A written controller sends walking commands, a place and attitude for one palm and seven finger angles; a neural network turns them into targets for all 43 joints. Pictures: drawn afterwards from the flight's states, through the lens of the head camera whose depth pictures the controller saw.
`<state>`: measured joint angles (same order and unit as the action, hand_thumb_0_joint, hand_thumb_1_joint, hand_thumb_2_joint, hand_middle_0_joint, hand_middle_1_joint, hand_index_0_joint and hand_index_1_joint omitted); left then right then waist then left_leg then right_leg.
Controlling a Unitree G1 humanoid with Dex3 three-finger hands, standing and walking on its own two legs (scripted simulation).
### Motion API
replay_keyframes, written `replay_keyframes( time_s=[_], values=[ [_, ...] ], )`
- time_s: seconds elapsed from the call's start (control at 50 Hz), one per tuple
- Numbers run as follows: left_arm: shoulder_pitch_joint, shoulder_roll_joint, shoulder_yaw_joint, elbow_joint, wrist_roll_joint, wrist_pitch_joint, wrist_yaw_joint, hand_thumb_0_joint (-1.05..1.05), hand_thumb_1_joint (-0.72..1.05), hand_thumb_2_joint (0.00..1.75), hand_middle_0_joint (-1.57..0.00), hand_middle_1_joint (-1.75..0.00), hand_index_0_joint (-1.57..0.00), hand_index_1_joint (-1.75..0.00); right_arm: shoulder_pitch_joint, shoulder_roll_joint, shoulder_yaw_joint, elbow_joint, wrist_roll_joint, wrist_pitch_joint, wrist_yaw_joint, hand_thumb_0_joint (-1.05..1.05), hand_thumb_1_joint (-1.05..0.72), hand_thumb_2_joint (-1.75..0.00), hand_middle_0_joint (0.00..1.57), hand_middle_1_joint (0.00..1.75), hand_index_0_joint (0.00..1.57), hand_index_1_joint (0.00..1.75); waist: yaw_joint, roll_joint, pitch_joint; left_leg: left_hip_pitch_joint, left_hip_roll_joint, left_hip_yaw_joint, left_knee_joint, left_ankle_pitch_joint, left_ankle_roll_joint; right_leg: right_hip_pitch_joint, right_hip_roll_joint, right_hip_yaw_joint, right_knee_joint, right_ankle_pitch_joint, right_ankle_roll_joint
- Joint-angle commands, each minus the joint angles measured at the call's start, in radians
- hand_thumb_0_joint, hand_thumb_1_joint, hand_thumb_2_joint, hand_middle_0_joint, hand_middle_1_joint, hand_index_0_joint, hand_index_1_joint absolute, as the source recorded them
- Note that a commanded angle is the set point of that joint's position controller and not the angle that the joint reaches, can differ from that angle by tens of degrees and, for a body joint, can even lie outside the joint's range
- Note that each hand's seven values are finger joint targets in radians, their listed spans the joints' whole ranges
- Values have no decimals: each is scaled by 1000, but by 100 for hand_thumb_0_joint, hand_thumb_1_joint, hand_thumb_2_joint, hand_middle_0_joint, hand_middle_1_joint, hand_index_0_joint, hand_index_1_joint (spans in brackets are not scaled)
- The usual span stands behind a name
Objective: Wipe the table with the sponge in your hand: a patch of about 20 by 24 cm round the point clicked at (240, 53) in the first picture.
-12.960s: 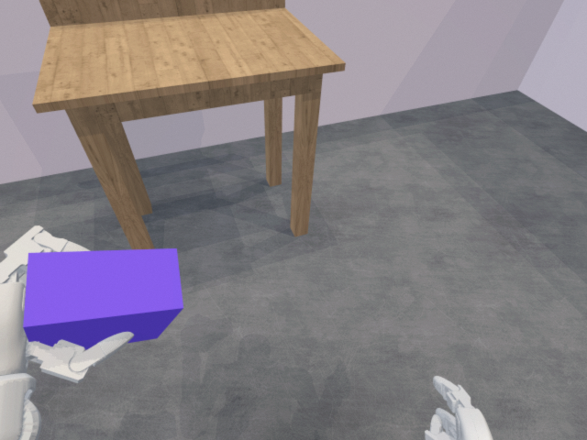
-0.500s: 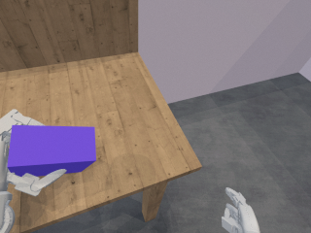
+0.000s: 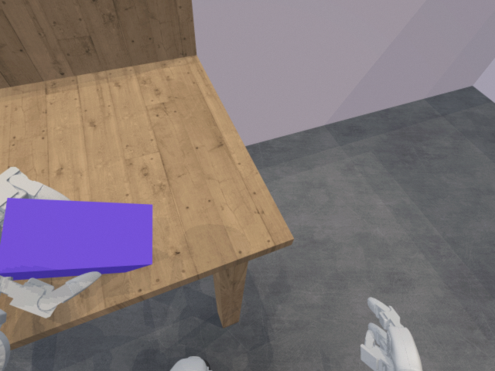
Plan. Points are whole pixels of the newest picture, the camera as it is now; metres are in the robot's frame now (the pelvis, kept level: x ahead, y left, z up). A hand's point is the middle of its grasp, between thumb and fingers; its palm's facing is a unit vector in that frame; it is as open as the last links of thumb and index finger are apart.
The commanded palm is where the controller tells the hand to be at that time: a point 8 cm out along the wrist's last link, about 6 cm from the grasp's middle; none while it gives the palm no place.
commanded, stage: shuffle to correct the standing spot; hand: left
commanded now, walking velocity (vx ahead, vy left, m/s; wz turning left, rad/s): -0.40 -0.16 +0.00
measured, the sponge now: (100, 243) +0.23 +0.20 +0.14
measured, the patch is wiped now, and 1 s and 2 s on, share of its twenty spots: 0.00 0.00 0.00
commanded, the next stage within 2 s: come to a stop and stand still in 0.54 s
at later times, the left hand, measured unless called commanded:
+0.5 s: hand (34, 269) +0.19 +0.24 +0.17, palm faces +0.32 -0.82 -0.48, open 10.5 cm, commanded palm +0.12 +0.27 +0.18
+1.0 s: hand (11, 263) +0.18 +0.23 +0.21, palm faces +0.45 -0.74 -0.51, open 10.5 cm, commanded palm +0.09 +0.24 +0.18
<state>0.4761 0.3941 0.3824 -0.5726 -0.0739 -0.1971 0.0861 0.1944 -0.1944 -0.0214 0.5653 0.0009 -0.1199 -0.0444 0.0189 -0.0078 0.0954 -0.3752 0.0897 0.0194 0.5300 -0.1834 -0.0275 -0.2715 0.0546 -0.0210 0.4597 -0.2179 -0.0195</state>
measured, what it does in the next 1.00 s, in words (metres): steps on the spot: right foot, then left foot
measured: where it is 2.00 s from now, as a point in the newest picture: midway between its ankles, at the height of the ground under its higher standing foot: outside the picture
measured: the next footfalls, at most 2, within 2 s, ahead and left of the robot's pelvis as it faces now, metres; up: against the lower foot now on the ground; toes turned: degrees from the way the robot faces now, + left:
right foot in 0.54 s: -0.01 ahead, -0.15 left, +0.00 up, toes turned +1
left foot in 0.78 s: +0.00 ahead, +0.07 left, +0.00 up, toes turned +2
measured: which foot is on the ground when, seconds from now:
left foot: down 0.00-0.62, up 0.64-0.76, down 0.78-1.00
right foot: down 0.00-0.36, up 0.38-0.52, down 0.54-1.00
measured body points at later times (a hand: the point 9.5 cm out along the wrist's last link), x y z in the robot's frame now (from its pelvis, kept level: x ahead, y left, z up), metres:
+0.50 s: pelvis -0.04 -0.01 +0.00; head +0.03 +0.02 +0.44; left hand +0.17 +0.28 +0.19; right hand +0.13 -0.23 -0.09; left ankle +0.05 +0.13 -0.74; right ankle -0.04 -0.14 -0.72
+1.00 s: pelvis -0.07 -0.04 +0.00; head -0.02 -0.02 +0.44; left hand +0.15 +0.27 +0.23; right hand +0.10 -0.27 -0.08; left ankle -0.04 +0.07 -0.74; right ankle -0.05 -0.15 -0.74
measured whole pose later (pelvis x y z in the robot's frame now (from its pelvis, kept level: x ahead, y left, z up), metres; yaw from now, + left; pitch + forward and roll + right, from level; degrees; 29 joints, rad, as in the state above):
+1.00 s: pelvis -0.07 -0.04 +0.00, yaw +0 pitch -1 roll -1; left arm 0.17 0.54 0.47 -0.40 0.01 -0.25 0.05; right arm 0.22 -0.18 -0.01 0.63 -0.01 -0.19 -0.02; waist 0.06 -0.05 0.12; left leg -0.29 0.01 0.02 0.55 -0.24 0.01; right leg -0.25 0.03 -0.04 0.51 -0.23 -0.03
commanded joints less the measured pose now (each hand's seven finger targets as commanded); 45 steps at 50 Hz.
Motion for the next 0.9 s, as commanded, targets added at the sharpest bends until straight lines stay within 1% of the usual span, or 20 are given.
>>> replay_keyframes(
  time_s=[0.0, 0.12, 0.2, 0.26, 0.3, 0.34, 0.38, 0.42, 0.44, 0.52, 0.54, 0.58, 0.6, 0.62, 0.64, 0.72, 0.76, 0.8, 0.82, 0.88],
  values=[
    [-19, 198, 173, -230, -15, -96, 18, 0, 10, 130, -120, -160, -120, -160, -59, -118, -49, -166, 0, -58, -16, 0, -90, -90, 20, 30, 20, 30, -3, 84, -212, 97, 75, -59, -85, 94, 54, 38, -81, 40, -44, 136, 28],
    [54, 212, 208, -242, -14, -128, 6, 0, 10, 130, -120, -160, -120, -160, -44, -113, -61, -153, 3, -71, -11, 0, -90, -90, 20, 30, 20, 30, -6, 94, -284, 110, 77, -34, 5, 251, 51, 76, -111, 55, -11, 286, 5],
    [25, 233, 218, -264, -18, -163, 6, 0, 10, 130, -120, -160, -120, -160, -17, -107, -72, -130, -1, -91, -14, 0, -90, -90, 20, 30, 20, 30, -18, -35, -284, 117, -49, 21, 141, 14, 15, -12, -217, 146, -105, 347, -44],
    [27, 236, 225, -257, -15, -169, 21, 0, 10, 130, -120, -160, -120, -160, -31, -89, -60, -100, -10, -90, -23, 0, -90, -90, 20, 30, 20, 30, -22, -56, -250, 150, -61, -4, 99, -81, 18, -98, -243, 154, -140, 148, -89],
    [28, 231, 232, -218, -15, -183, 20, 0, 10, 130, -120, -160, -120, -160, -50, -92, -56, -84, -14, -102, -35, 0, -90, -90, 20, 30, 20, 30, -26, 25, -213, 147, 20, -86, -63, 10, 49, -112, -149, 79, -71, 77, -36],
    [18, 202, 209, -196, -10, -193, 8, 0, 10, 130, -120, -160, -120, -160, -50, -107, -46, -85, -27, -101, -36, 0, -90, -90, 20, 30, 20, 30, -39, 210, -206, 28, 214, -288, -244, 30, 135, -26, -34, 18, 151, -70, 28],
    [-42, 191, 199, -212, 7, -197, -6, 0, 10, 130, -120, -160, -120, -160, -36, -103, -59, -80, -56, -111, -27, 0, -90, -90, 20, 30, 20, 30, -30, 232, -185, -30, 298, -344, -276, 47, 204, -14, -24, 79, 328, -279, 21],
    [-27, 148, 169, -230, 9, -191, -12, 0, 10, 130, -120, -160, -120, -160, -17, -113, -74, -93, -46, -114, -4, 0, -90, -90, 20, 30, 20, 30, -15, 257, -228, 150, 243, -211, -157, 264, 167, -52, -32, 64, 220, -257, 12],
    [-17, 132, 147, -232, 3, -176, -17, 0, 10, 130, -120, -160, -120, -160, -6, -123, -77, -102, -48, -110, 12, 0, -90, -90, 20, 30, 20, 30, -9, 269, -255, 175, 224, -207, -133, 237, 149, -25, -35, 60, 149, -232, 14],
    [-36, 204, 184, -321, 12, -133, -15, 0, 10, 130, -120, -160, -120, -160, -32, -129, -71, -142, -19, -98, 36, 0, -90, -90, 20, 30, 20, 30, -7, 229, -224, 61, 134, -148, -109, -195, 89, 128, -17, -10, -66, -99, 19],
    [-51, 169, 152, -313, 4, -115, -23, 0, 10, 130, -120, -160, -120, -160, -34, -130, -64, -151, -10, -81, 41, 0, -90, -90, 20, 30, 20, 30, -7, 201, -223, -14, 95, -102, -94, -340, 65, 158, -7, -31, -44, -146, 13],
    [0, 206, 183, -284, 2, -84, -17, 0, 10, 130, -120, -160, -120, -160, -25, -121, -78, -168, 7, -57, 37, 0, -90, -90, 20, 30, 20, 30, 2, -5, -189, -46, -38, 32, 180, -413, 11, 11, -104, 94, -137, -329, -64],
    [2, 220, 189, -287, -5, -70, -10, 0, 10, 130, -120, -160, -120, -160, -17, -105, -78, -155, 10, -52, 29, 0, -90, -90, 20, 30, 20, 30, 0, -158, -175, -3, -107, 68, 438, -336, -11, -141, -245, 279, -219, -407, -144],
    [32, 212, 196, -258, -2, -56, 10, 0, 10, 130, -120, -160, -120, -160, -5, -115, -69, -122, 6, -48, 26, 0, -90, -90, 20, 30, 20, 30, -11, -143, -188, 38, -104, 40, 542, -263, -4, -180, -312, 325, -213, -283, -202],
    [48, 186, 163, -239, -6, -48, 18, 0, 10, 130, -120, -160, -120, -160, -25, -86, -47, -110, 1, -40, 27, 0, -90, -90, 20, 30, 20, 30, -19, -120, -201, -13, -82, 10, 537, -252, 4, -100, -310, 281, -136, -141, -206],
    [-48, 185, 167, -200, -1, -50, 64, 0, 10, 130, -120, -160, -120, -160, -58, -90, -27, -100, 12, -61, -6, 0, -90, -90, 20, 30, 20, 30, -32, -21, -145, 160, -70, 13, -100, -96, 33, -11, -201, 135, -3, -10, -82],
    [-100, 179, 149, -229, 6, -69, 72, 0, 10, 130, -120, -160, -120, -160, -60, -137, -45, -115, 14, -78, -13, 0, -90, -90, 20, 30, 20, 30, -10, 120, -177, 292, 92, -185, -173, 223, 99, -22, -70, 42, 122, 12, -2],
    [-94, 157, 110, -219, 21, -65, 59, 0, 10, 130, -120, -160, -120, -160, -65, -113, -33, -113, -3, -76, -1, 0, -90, -90, 20, 30, 20, 30, -22, 302, -143, 213, 166, -318, -238, 135, 125, -37, -61, 28, 167, -250, 17],
    [-125, 158, 107, -262, 31, -75, 61, 0, 10, 130, -120, -160, -120, -160, -77, -110, -30, -118, -6, -79, 0, 0, -90, -90, 20, 30, 20, 30, -15, 327, -118, 193, 158, -294, -235, 92, 134, -20, -69, 36, 134, -226, 12],
    [-72, 135, 78, -234, 46, -69, 60, 0, 10, 130, -120, -160, -120, -160, -51, -132, -35, -129, 12, -80, 18, 0, -90, -90, 20, 30, 20, 30, -14, 180, -151, 116, 79, -180, -155, 5, 109, 159, -65, 22, -71, -22, 12]
  ],
)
